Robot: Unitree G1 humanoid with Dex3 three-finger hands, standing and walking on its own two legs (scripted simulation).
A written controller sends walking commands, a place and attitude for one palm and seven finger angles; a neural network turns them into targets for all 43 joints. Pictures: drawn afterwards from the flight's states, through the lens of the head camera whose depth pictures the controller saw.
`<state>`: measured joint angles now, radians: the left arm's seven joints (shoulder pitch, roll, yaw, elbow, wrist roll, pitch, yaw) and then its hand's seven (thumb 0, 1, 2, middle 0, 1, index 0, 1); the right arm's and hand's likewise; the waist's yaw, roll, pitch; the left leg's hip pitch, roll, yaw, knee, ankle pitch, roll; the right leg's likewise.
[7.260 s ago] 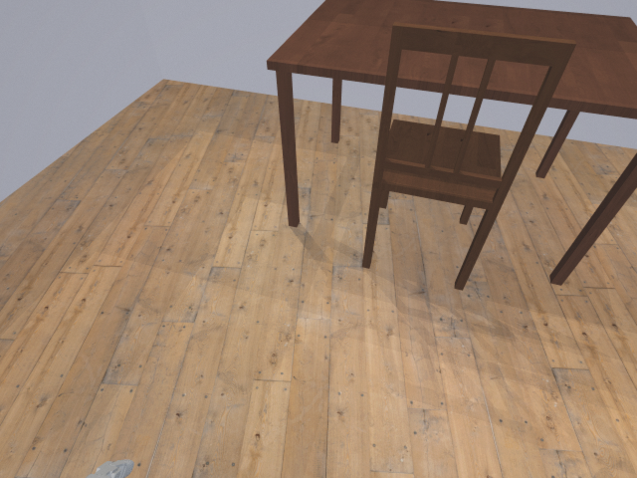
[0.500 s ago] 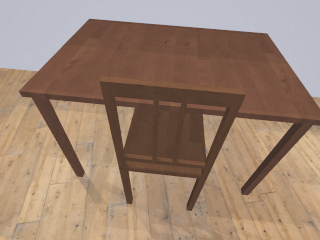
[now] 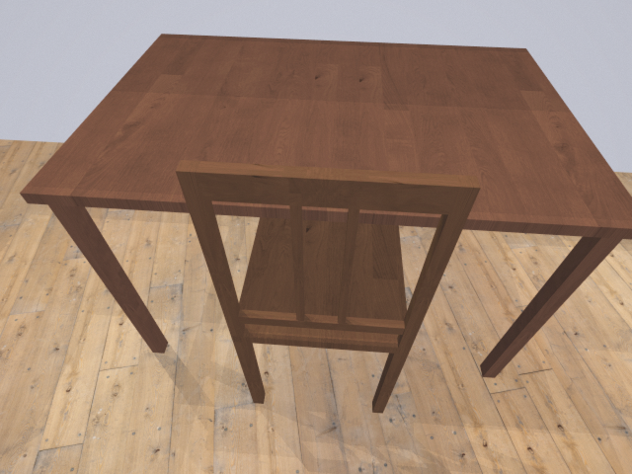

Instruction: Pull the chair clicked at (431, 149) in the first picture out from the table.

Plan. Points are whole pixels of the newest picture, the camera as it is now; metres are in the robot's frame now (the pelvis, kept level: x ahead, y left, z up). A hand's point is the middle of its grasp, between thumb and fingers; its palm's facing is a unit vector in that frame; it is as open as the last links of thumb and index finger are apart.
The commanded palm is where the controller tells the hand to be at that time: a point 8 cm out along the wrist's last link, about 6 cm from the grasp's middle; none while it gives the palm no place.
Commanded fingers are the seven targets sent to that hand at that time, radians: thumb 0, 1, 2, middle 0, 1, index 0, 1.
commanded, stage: come to a stop and stand still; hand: left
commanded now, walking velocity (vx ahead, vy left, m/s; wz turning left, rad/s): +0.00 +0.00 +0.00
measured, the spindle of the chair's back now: (298, 269) +0.46 +0.07 -0.07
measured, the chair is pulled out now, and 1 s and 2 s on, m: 0.00 0.00 0.00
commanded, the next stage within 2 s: look again from close up in 0.02 s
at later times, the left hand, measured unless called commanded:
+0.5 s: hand out of the picture -0.06 +0.19 -0.18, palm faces +0.03 -0.98 -0.19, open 7.4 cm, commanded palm none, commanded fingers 0.00 0.90 0.90 -0.20 -0.30 -0.20 -0.30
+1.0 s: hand out of the picture -0.08 +0.17 -0.18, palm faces +0.04 -0.99 -0.14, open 7.4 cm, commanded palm none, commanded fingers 0.00 0.90 0.90 -0.20 -0.30 -0.20 -0.30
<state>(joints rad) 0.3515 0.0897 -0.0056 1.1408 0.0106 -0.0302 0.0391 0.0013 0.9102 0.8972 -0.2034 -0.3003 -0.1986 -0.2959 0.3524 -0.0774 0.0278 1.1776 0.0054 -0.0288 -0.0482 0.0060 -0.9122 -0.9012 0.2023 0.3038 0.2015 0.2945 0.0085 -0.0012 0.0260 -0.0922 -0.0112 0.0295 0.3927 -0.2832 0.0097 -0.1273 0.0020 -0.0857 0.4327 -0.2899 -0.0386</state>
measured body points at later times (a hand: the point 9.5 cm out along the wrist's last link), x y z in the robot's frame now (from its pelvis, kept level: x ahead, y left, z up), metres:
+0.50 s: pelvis -0.05 +0.02 +0.00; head -0.06 +0.02 +0.44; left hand -0.06 +0.24 -0.16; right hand -0.03 -0.20 -0.16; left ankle -0.04 +0.11 -0.74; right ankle -0.03 -0.09 -0.74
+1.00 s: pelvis -0.05 +0.02 +0.00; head -0.05 +0.02 +0.45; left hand -0.08 +0.22 -0.16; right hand -0.07 -0.18 -0.17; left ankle -0.04 +0.11 -0.74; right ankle -0.03 -0.09 -0.74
